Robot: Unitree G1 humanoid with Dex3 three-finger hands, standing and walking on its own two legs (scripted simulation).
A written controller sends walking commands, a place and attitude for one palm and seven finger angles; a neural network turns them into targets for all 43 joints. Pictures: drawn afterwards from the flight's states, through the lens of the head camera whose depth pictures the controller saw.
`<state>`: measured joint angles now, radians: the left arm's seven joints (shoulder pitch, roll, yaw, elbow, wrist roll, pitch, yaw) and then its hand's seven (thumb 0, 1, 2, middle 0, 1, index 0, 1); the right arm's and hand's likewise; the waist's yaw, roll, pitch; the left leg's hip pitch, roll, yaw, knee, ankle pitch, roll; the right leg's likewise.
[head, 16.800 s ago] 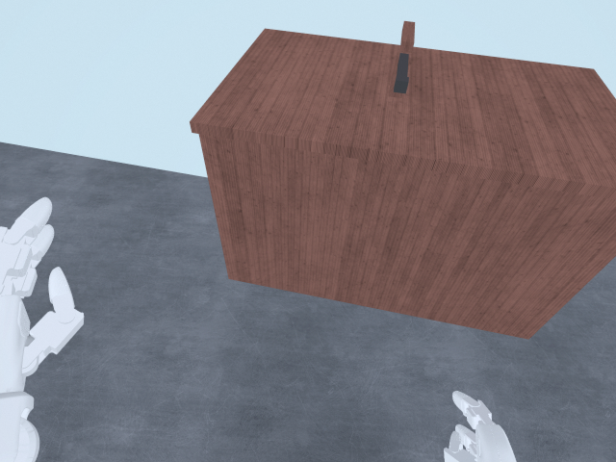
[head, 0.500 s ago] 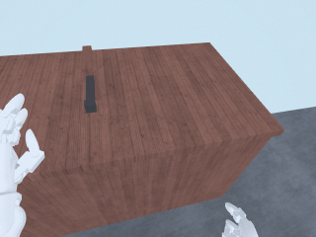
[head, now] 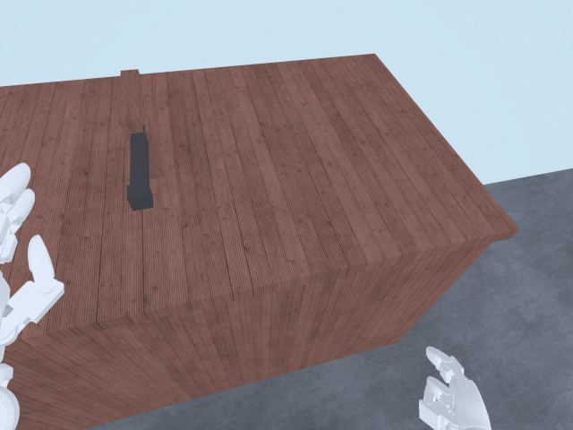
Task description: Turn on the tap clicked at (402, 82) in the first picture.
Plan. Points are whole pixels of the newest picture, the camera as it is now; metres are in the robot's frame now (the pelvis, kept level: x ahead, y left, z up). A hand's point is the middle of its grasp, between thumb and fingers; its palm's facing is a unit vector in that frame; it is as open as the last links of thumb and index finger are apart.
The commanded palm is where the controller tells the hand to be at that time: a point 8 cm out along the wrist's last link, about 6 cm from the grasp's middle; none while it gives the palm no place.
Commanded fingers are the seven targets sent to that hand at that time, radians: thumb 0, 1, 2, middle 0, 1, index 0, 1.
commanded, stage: look again from close up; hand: left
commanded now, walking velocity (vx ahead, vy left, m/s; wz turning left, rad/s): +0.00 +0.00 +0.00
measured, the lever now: (140, 196) +0.39 +0.24 +0.09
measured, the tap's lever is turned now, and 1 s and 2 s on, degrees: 0 0 0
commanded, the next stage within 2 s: come to a stop and stand still in 0.38 s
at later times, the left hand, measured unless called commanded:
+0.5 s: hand (70, 341) +0.18 +0.22 +0.14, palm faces +0.30 -0.86 -0.41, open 7.4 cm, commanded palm +0.12 +0.25 +0.18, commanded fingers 0.00 0.90 0.90 -0.20 -0.30 -0.20 -0.30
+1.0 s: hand (38, 306) +0.19 +0.24 +0.17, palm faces +0.40 -0.81 -0.42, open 7.4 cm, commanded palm +0.12 +0.26 +0.18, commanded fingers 0.00 0.90 0.90 -0.20 -0.30 -0.20 -0.30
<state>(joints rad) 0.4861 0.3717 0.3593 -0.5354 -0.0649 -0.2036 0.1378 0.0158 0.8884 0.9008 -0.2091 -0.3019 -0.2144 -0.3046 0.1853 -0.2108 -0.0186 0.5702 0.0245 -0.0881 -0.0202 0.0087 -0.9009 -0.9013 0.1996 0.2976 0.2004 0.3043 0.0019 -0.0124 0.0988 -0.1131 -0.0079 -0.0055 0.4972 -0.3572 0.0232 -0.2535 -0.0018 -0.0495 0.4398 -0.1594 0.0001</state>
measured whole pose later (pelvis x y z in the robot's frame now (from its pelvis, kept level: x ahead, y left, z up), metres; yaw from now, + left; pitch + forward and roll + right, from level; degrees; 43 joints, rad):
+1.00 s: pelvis -0.05 -0.01 -0.01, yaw -2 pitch -5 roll +0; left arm 0.22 0.40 0.38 -0.33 0.04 -0.24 0.05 0.02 0.88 0.90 -0.21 -0.30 -0.22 -0.31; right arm 0.28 -0.17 0.04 0.61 -0.02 -0.20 0.00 0.01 -0.90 -0.90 0.20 0.30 0.20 0.30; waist 0.08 -0.05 0.10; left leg -0.14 0.00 0.04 0.56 -0.34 0.01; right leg -0.30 0.01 -0.01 0.51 -0.12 -0.02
